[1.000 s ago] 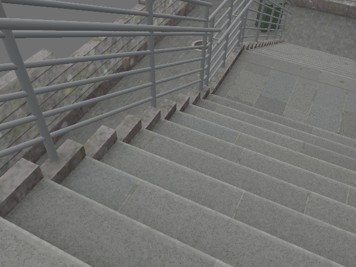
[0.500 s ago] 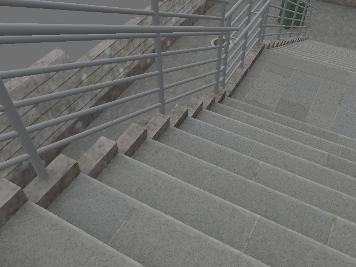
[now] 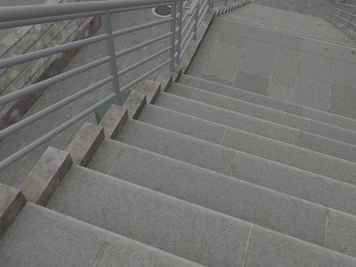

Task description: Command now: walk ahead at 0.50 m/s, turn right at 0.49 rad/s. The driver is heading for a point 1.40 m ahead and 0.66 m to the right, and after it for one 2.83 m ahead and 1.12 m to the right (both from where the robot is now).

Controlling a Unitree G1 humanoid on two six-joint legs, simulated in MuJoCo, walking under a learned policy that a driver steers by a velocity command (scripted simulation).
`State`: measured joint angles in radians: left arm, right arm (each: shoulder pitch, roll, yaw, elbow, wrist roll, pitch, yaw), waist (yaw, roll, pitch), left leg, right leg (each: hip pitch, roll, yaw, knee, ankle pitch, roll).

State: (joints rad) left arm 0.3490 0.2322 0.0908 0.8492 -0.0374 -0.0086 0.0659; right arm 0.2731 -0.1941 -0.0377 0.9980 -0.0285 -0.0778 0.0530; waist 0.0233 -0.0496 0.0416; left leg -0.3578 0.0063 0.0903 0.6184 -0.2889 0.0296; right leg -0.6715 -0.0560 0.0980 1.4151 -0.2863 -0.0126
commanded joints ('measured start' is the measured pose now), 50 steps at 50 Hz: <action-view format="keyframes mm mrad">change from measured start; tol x64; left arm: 1 53 16 14 -77 13 4 -13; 50 406 -56 -48 29 -15 -24 -50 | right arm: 1 5 -110 -24 -26 2 -27 -48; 39 -359 -154 -46 -408 32 -48 -6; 50 414 -252 -85 -141 27 13 17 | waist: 1 20 178 -101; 50 -91 422 -210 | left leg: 1 88 317 -273 -237 579 195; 18 70 351 -47 285 144 42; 21 -143 181 90 1107 281 -60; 22 -615 66 -11 1615 -664 -118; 33 49 4 -108 511 545 -110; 38 -810 85 -389 220 392 -44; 50 777 273 -412 114 838 -4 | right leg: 1 -36 -65 93 -211 128 -9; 16 2 -6 -43 -880 656 -29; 22 1204 -133 98 -648 1255 -329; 26 837 -291 586 -1058 92 -385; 42 124 87 346 -690 -233 -221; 50 -356 295 215 699 -637 16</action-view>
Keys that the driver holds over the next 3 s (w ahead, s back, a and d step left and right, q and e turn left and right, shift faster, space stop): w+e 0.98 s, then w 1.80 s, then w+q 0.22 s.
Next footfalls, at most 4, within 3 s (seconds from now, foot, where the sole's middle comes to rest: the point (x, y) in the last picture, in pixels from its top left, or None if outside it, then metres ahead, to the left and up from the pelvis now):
0.42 right None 0.32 -0.19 -0.93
0.96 left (190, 232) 0.72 -0.06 -1.09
1.70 right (278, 214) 0.91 -0.56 -1.25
2.28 left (256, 171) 1.29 -0.52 -1.42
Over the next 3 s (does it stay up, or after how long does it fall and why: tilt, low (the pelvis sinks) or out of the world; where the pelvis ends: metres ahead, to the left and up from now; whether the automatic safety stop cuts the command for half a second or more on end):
stays up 1.39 -0.85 -0.82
